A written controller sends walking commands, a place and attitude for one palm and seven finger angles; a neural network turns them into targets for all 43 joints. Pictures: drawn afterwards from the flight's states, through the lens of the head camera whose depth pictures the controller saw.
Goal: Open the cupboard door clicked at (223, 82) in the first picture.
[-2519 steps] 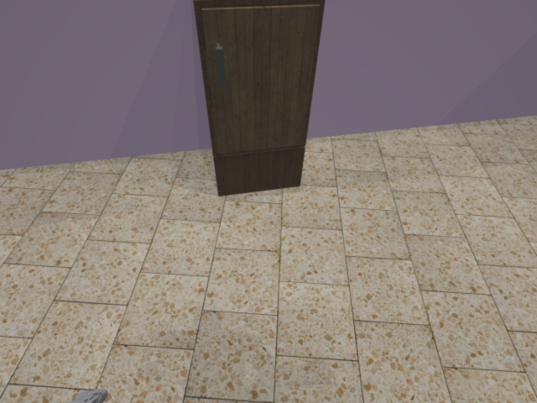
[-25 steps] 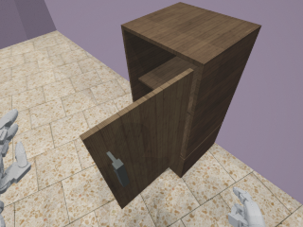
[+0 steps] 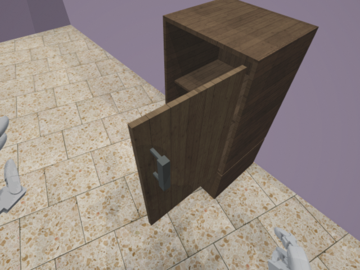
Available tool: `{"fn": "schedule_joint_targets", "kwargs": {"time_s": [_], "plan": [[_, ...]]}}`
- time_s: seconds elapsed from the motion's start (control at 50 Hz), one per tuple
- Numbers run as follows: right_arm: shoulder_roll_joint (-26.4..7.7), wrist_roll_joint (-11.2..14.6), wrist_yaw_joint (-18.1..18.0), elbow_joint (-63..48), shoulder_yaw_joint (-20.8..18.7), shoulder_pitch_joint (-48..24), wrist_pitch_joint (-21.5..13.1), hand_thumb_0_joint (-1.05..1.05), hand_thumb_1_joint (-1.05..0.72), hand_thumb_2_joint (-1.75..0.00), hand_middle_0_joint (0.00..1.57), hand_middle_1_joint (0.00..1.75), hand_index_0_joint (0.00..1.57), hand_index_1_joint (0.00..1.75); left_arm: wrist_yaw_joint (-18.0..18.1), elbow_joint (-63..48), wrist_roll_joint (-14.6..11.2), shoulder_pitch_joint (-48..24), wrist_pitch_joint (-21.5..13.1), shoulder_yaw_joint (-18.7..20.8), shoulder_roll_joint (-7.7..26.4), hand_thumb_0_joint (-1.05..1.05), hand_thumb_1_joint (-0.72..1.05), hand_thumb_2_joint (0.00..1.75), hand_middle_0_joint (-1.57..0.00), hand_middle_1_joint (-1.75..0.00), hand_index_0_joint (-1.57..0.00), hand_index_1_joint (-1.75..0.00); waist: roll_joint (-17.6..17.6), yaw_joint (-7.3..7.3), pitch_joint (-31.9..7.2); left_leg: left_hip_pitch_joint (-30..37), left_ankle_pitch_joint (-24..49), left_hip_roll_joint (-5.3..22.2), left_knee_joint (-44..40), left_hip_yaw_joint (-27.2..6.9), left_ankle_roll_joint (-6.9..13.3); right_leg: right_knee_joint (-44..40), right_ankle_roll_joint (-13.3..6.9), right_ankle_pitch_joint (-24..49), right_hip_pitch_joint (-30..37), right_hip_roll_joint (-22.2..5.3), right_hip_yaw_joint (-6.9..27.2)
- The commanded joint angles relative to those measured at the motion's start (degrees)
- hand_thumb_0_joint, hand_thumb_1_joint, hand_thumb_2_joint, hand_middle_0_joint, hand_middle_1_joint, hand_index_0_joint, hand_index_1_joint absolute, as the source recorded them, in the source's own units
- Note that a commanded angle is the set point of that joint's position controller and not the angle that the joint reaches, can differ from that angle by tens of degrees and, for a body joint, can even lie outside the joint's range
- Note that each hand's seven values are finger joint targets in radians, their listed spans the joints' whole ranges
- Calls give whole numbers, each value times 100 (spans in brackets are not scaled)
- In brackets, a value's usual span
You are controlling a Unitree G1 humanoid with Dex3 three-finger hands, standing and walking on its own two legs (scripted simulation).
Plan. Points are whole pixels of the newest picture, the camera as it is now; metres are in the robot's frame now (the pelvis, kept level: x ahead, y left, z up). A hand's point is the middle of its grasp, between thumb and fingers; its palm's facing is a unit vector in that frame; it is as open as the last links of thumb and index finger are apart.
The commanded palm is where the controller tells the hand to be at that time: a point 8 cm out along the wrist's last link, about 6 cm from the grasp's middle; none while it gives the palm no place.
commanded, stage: step back with the hand held close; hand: left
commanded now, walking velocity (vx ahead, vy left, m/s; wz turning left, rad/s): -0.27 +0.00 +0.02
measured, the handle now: (159, 169) +0.38 +0.08 -0.04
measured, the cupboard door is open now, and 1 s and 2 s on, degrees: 88 88 88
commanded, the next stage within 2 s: stop stepping back and stand still in 0.40 s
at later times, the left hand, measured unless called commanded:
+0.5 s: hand out of the picture +0.07 +0.31 +0.19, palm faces +0.49 -0.77 -0.40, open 7.4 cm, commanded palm -0.01 +0.34 +0.19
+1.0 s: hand out of the picture -0.07 +0.31 +0.19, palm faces +0.19 -0.89 -0.41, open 7.5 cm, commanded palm -0.12 +0.38 +0.19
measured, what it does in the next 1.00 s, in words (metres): walks backwards: right foot, then left foot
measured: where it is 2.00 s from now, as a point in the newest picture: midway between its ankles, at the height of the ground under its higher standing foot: outside the picture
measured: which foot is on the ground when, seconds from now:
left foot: down 0.00-0.58, up 0.60-0.72, down 0.74-1.00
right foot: down 0.00-0.32, up 0.34-0.58, down 0.60-0.76, up 0.78-1.00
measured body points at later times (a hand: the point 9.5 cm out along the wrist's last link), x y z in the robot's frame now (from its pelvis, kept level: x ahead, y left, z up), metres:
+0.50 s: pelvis -0.13 +0.03 -0.01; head -0.12 +0.07 +0.44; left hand +0.04 +0.35 +0.21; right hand +0.08 -0.19 -0.07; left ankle +0.10 +0.08 -0.72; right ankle -0.22 -0.11 -0.65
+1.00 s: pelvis -0.29 +0.09 +0.03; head -0.29 +0.15 +0.47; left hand -0.08 +0.35 +0.22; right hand -0.18 -0.14 -0.04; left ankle -0.17 +0.16 -0.72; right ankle -0.27 -0.03 -0.63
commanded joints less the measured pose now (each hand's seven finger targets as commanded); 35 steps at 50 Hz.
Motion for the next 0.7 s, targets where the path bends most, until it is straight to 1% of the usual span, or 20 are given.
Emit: {"fn": "schedule_joint_targets", "kwargs": {"time_s": [0.0,0.04,0.12,0.18,0.22,0.26,0.3,0.32,0.36,0.4,0.46,0.5,0.52,0.54,0.56,0.58,0.6,0.62,0.64,0.68], "plan": [[-799,-50,-29,-889,-327,-641,-491,0,-90,-90,20,30,20,30,155,-1456,22,-461,-449,909,1076,0,90,90,-20,-30,-20,-30,772,99,-574,-1887,-3264,1365,-2015,-1619,186,722,-35,-75,1888,8,67],[-791,-60,5,-863,-336,-703,-539,0,-90,-90,20,30,20,30,121,-1484,-16,-283,-486,947,1051,0,90,90,-20,-30,-20,-30,725,83,-420,-1797,-3320,1308,-1860,-1456,131,522,-129,-422,1539,-3,231],[-651,-22,143,-681,-372,-537,-583,0,-90,-90,20,30,20,30,143,-1666,-246,11,-542,813,1017,0,90,90,-20,-30,-20,-30,-472,-34,-865,587,-1373,567,-269,-549,-386,-982,-522,-344,-535,-739,1165],[-643,-43,155,-514,-396,-506,-583,0,-90,-90,20,30,20,30,229,-1757,-212,-244,-593,757,1080,0,90,90,-20,-30,-20,-30,-716,-123,-918,1318,-867,379,780,-383,-501,-1383,-755,2,-1341,-1378,1659],[-605,-67,117,-486,-376,-533,-574,0,-90,-90,20,30,20,30,280,-1673,-175,-253,-549,741,1106,0,90,90,-20,-30,-20,-30,-655,-152,-856,1273,-492,457,458,-483,-469,-1092,-593,654,-1273,-1228,1390],[-689,-67,60,-558,-360,-666,-579,0,-90,-90,20,30,20,30,264,-1765,-169,-411,-542,809,1190,0,90,90,-20,-30,-20,-30,-68,-87,-697,966,-452,867,-504,-903,-281,-541,-217,191,-1098,-529,768],[-809,-90,17,-596,-373,-876,-689,0,-90,-90,20,30,20,30,258,-1752,-125,-538,-626,1029,1257,0,90,90,-20,-30,-20,-30,1319,0,-550,-709,-2791,1863,-2297,-2020,78,1186,25,-1006,206,262,46],[-778,-143,15,-604,-379,-875,-755,0,-90,-90,20,30,20,30,256,-1751,-69,-543,-624,1126,1202,0,90,90,-20,-30,-20,-30,1581,40,-694,-1593,-3756,2301,-2945,-2362,226,2572,15,-1297,1011,463,-63],[-681,-196,132,-494,-423,-785,-757,0,-90,-90,20,30,20,30,202,-1799,-106,-666,-626,1197,1292,0,90,90,-20,-30,-20,-30,1335,97,-929,-1842,-3455,2255,-3113,-1814,-140,3920,-65,-1558,1252,585,-248],[-693,-123,240,-476,-495,-936,-754,0,-90,-90,20,30,20,30,169,-1704,-227,-479,-585,1078,1222,0,90,90,-20,-30,-20,-30,980,193,-1131,-998,-2762,1943,-2613,-1003,-358,3703,-81,-1584,764,517,-459],[-535,-34,338,-419,-422,-976,-716,0,-90,-90,20,30,20,30,175,-1829,-351,-283,-422,838,1063,0,90,90,-20,-30,-20,-30,1174,228,-1312,-265,-2390,1604,-2569,-251,-664,2412,-225,-2025,686,434,-1056],[-462,-59,324,-434,-375,-862,-766,0,-90,-90,20,30,20,30,136,-1994,-439,-133,-433,967,1235,0,90,90,-20,-30,-20,-30,1339,265,-1503,459,-2043,1402,-2533,125,-1130,979,-342,-2226,760,494,-1327],[-433,-68,333,-428,-355,-708,-801,0,-90,-90,20,30,20,30,101,-2184,-457,-161,-483,928,1253,0,90,90,-20,-30,-20,-30,1253,281,-1618,965,-1562,1050,-1961,541,-1472,-161,-482,-2375,642,403,-1377],[-414,-11,359,-343,-356,-559,-806,0,-90,-90,20,30,20,30,121,-2305,-413,-147,-536,1025,1425,0,90,90,-20,-30,-20,-30,337,318,-1547,1645,-1003,391,202,1234,-1613,-1633,-856,-2438,-354,-357,-696],[-505,41,366,-191,-379,-588,-777,0,-90,-90,20,30,20,30,160,-2318,-366,-158,-572,1038,1506,0,90,90,-20,-30,-20,-30,-1636,249,-768,1627,-1076,292,3236,124,-1364,-2440,-1357,-2191,-2266,-1863,1540],[-599,-19,391,-82,-409,-524,-725,0,-90,-90,20,30,20,30,130,-2481,-315,-614,-533,963,1578,0,90,90,-20,-30,-20,-30,-1779,39,-225,416,-1332,237,4729,-690,-1018,-2432,-1752,-1805,-2454,-2457,1815],[-585,-54,402,-88,-329,-538,-767,0,-90,-90,20,30,20,30,196,-2721,-383,-865,-534,1439,1944,0,90,90,-20,-30,-20,-30,-971,-38,-463,-212,-1422,300,5101,-1052,-856,-2332,-1940,-1008,-1950,-2757,1830],[-417,-32,390,-258,-153,-616,-753,0,-90,-90,20,30,20,30,145,-2378,-395,-1200,-439,1085,1614,0,90,90,-20,-30,-20,-30,-1005,-63,-540,-327,-1271,754,4114,-1180,-764,-1867,-1643,-934,-1149,-2519,1596],[-449,31,229,-360,-192,-775,-791,0,-90,-90,20,30,20,30,116,-2193,-261,-1648,-411,701,1195,0,90,90,-20,-30,-20,-30,-788,-72,11,-431,-1009,640,2444,-719,-602,-1491,-1182,-128,-513,-1753,1313],[-479,-3,45,-90,-137,-564,-871,0,-90,-90,20,30,20,30,237,-1427,-194,-1373,-230,633,1022,0,90,90,-20,-30,-20,-30,269,-206,222,1070,-743,306,251,-228,-501,-640,-724,797,-657,-1298,605]]}}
